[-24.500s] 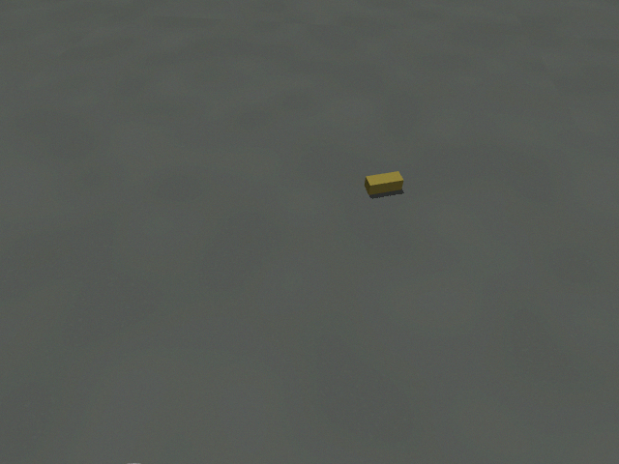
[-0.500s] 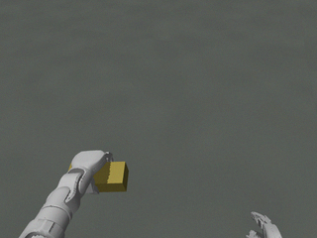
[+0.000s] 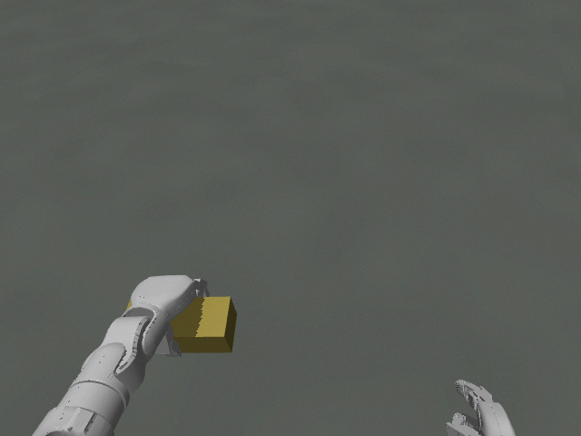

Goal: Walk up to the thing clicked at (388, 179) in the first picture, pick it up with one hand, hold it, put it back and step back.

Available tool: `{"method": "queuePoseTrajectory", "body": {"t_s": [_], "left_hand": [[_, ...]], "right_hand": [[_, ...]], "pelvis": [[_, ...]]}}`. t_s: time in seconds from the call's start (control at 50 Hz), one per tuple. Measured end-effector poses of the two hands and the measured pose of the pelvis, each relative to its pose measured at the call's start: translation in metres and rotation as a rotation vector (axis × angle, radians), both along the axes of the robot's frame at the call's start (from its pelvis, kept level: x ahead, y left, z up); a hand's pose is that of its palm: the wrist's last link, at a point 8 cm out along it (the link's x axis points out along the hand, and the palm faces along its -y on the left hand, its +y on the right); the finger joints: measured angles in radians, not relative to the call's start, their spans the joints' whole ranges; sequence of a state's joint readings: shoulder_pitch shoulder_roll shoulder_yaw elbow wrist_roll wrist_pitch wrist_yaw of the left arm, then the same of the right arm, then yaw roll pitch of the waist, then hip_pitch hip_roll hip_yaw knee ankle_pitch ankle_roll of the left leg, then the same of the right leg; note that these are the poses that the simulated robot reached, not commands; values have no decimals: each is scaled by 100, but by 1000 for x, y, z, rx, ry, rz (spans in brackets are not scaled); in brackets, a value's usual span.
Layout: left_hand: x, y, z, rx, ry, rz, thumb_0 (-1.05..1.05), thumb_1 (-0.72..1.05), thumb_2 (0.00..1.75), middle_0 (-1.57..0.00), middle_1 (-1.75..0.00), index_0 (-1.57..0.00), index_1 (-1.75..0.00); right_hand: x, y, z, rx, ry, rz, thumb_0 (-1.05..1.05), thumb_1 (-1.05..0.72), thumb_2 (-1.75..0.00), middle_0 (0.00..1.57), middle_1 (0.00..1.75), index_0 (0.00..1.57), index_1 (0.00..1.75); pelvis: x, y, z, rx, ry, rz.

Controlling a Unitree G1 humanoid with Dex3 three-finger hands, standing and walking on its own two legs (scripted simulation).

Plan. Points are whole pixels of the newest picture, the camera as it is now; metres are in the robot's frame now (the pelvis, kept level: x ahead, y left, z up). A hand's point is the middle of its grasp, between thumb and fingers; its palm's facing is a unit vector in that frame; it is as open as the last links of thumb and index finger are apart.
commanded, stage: hold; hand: left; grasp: from above
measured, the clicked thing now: (180, 325) +0.29 +0.22 -0.06
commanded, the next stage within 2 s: crouch in 0.46 s
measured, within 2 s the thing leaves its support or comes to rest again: neither
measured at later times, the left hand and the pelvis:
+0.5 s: hand (174, 323) +0.28 +0.22 -0.04, palm faces -0.48 -0.05 -0.88, open 9.9 cm; pelvis +0.01 +0.00 +0.00, yaw +0 degrees
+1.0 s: hand (190, 339) +0.30 +0.23 -0.13, palm faces -0.47 +0.02 -0.88, open 9.8 cm; pelvis -0.01 +0.00 -0.04, yaw +1 degrees
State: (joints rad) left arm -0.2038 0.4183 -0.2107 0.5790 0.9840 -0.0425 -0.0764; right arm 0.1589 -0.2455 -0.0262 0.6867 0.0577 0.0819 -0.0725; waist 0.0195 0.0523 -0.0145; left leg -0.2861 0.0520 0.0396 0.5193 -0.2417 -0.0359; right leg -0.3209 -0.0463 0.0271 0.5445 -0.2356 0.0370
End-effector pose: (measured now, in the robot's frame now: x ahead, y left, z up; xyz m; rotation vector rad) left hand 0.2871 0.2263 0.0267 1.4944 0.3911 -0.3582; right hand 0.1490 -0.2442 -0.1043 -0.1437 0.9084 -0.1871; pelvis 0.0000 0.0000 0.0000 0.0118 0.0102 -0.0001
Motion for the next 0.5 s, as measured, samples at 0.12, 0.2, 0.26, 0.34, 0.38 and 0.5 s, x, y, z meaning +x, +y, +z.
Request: {"method": "queuePoseTrajectory", "body": {"t_s": [0.12,0.2,0.26,0.34,0.38,0.5], "left_hand": [[0,-1,-2,-4,10,-1,0,0,58,-66,-65,-69,-59],[0,-2,-4,-6,15,-5,0,0,58,-66,-65,-69,-59],[1,-2,-5,-5,13,-6,0,0,58,-66,-65,-69,-59],[3,-1,-4,-1,5,-3,0,0,58,-66,-65,-69,-59],[3,0,-4,0,3,2,0,0,58,-66,-65,-69,-59],[4,0,-6,1,15,-1,0,0,58,-66,-66,-69,-59]], "right_hand": [[3,2,1,4,-5,5,1,-91,-90,20,30,21,30],[4,3,1,2,0,7,1,-91,-90,20,30,21,30],[3,2,1,-1,7,7,1,-91,-90,20,30,21,30],[3,2,0,-3,15,3,1,-91,-90,20,30,21,30],[2,1,0,-3,18,-1,1,-91,-90,20,29,21,30],[1,0,0,-5,27,-6,1,-91,-90,20,29,21,30]], "pelvis": [[1,0,1,0,-1,0],[1,0,1,0,1,0],[2,0,1,0,2,1],[3,1,1,-1,2,0],[3,1,2,-1,2,0],[5,1,2,-2,4,2]]}}
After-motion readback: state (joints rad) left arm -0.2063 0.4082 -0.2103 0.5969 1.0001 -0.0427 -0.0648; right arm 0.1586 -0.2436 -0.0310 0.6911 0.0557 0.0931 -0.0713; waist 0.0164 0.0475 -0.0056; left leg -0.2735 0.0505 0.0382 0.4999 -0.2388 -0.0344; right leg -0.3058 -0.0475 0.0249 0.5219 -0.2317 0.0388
